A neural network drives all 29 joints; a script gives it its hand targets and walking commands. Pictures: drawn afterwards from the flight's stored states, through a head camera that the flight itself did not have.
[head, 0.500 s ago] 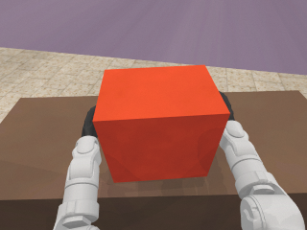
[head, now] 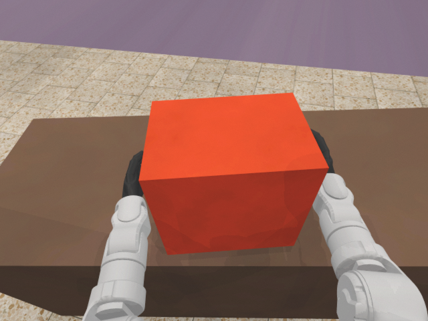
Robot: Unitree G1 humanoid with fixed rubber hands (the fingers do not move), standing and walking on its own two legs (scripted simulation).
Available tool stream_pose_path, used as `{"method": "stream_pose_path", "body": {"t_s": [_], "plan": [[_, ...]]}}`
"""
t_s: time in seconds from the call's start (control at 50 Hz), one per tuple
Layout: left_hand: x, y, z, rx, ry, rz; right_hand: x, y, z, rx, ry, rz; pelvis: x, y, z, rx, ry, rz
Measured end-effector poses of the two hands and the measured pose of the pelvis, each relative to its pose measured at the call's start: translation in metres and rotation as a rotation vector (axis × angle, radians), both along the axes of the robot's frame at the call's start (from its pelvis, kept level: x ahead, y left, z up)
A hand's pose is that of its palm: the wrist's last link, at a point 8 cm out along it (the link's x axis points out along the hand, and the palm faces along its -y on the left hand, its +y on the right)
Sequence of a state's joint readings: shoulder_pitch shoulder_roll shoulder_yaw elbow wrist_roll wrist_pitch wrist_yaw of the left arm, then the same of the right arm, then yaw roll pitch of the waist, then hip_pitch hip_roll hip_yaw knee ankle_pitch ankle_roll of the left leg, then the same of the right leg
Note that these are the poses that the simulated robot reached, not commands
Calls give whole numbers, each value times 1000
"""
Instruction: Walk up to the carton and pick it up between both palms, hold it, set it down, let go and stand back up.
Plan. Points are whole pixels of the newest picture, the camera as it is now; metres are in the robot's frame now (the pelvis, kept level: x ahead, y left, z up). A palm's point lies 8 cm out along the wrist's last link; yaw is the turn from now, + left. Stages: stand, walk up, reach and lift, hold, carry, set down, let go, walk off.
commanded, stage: set down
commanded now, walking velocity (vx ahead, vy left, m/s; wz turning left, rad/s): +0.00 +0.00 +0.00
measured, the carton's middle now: (227, 177) +0.40 +0.02 +0.04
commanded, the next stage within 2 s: none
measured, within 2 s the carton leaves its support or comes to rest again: rests again in 1.54 s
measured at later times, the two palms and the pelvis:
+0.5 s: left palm (144, 202) +0.36 +0.19 +0.01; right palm (314, 178) +0.42 -0.17 +0.01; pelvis +0.00 +0.00 +0.00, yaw +0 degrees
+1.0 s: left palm (144, 206) +0.36 +0.19 +0.00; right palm (314, 178) +0.41 -0.17 +0.01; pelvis +0.00 +0.00 -0.01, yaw +0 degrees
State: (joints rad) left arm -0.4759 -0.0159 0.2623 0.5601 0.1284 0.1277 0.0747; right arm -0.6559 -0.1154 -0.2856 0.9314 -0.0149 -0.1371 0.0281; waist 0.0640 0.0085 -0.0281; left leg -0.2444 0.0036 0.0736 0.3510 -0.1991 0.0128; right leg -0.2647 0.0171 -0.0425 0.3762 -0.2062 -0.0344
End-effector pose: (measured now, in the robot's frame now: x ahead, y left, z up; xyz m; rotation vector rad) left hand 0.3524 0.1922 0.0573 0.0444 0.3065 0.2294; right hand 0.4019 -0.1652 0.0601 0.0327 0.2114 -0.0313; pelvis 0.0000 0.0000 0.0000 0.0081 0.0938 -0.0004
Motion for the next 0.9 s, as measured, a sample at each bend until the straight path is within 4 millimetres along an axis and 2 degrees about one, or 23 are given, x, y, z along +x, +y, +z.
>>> {"method": "stream_pose_path", "body": {"t_s": [0.26,0.42,0.9], "plan": [[4,-3,-33,-4,39,8,6,-3,-33,-11,36,11,1,0,-1,0,97,1],[7,-4,-45,0,36,15,12,-3,-45,-4,33,18,4,0,-3,1,160,1],[2,-3,-56,-24,1,25,11,-2,-47,-30,-4,33,-1,2,-5,-3,202,1]]}}
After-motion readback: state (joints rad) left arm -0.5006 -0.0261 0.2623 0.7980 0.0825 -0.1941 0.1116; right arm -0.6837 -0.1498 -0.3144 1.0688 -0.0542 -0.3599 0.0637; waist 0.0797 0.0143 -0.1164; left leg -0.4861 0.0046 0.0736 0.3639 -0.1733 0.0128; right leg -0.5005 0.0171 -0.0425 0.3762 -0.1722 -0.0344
